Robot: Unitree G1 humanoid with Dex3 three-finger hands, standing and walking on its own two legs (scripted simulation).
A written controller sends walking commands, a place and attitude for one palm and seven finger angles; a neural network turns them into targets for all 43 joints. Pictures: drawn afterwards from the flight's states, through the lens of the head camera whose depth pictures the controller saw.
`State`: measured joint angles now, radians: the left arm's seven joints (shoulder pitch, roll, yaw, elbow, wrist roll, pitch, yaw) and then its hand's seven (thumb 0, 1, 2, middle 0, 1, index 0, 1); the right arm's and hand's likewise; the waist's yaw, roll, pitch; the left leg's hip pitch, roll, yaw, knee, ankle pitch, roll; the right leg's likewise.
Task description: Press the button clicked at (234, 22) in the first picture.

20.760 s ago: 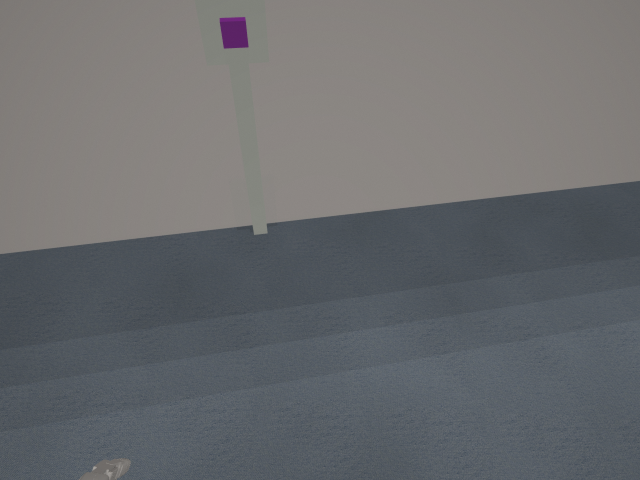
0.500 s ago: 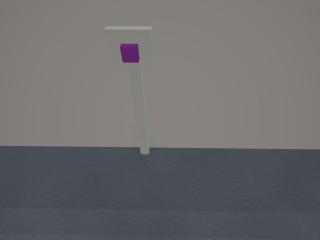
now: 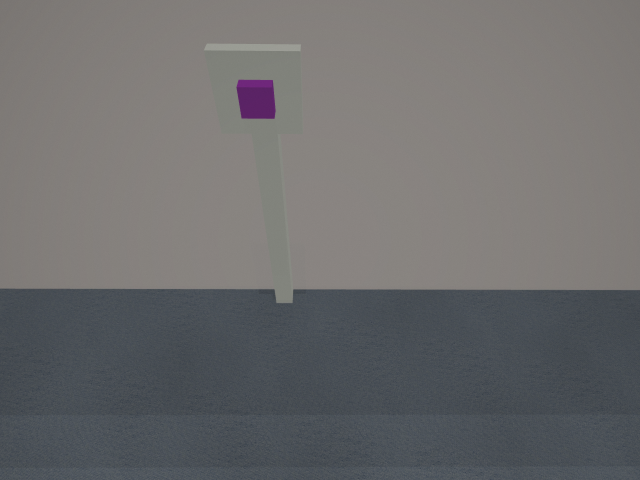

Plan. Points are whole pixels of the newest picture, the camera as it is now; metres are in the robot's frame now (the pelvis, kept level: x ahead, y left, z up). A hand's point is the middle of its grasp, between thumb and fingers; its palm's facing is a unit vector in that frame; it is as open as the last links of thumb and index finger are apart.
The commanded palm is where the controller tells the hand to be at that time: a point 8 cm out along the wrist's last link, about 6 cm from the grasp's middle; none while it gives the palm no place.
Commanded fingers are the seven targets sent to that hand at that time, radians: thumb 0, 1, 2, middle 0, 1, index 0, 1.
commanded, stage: stand and wait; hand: left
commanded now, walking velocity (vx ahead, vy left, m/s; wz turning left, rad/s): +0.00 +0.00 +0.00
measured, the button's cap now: (257, 98) +0.78 +0.17 +0.07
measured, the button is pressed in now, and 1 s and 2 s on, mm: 0 0 0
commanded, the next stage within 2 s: none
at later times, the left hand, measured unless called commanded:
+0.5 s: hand out of the picture +0.03 +0.17 -0.17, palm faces +0.04 -0.98 -0.21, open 7.3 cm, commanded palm none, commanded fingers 0.00 0.90 0.90 -0.20 -0.30 -0.20 -0.30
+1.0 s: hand out of the picture +0.07 +0.19 -0.16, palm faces +0.02 -0.96 -0.27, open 7.3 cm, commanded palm none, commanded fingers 0.00 0.90 0.90 -0.20 -0.30 -0.20 -0.30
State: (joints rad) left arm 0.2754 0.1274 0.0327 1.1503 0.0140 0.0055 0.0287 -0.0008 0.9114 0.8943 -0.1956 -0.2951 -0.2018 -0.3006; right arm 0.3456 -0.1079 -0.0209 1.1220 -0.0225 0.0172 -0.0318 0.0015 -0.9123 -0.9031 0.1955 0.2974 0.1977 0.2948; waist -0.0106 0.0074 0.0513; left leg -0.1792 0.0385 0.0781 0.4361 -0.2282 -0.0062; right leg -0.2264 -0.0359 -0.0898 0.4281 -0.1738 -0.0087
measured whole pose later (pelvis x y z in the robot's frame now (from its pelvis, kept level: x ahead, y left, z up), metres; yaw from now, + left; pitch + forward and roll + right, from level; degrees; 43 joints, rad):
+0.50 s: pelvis +0.01 -0.01 +0.00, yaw +0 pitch -1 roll +0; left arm 0.23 0.15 0.03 1.14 0.02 -0.01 0.02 0.00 0.91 0.89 -0.20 -0.29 -0.20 -0.30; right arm 0.27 -0.15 -0.03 1.12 -0.02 0.01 -0.03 0.00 -0.91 -0.90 0.20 0.30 0.20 0.29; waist -0.01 0.02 0.06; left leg -0.16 0.05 0.07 0.41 -0.23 -0.02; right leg -0.21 -0.03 -0.10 0.41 -0.18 -0.02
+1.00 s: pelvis +0.02 -0.02 +0.00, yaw +0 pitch -1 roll +0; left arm 0.16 0.22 0.04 1.15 0.01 -0.02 0.01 0.00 0.91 0.89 -0.20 -0.29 -0.20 -0.30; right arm 0.21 -0.22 -0.03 1.13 -0.02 0.01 -0.02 0.00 -0.91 -0.90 0.20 0.30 0.20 0.30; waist -0.01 0.02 0.06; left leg -0.12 0.06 0.07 0.36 -0.21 -0.04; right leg -0.17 -0.01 -0.11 0.36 -0.17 -0.03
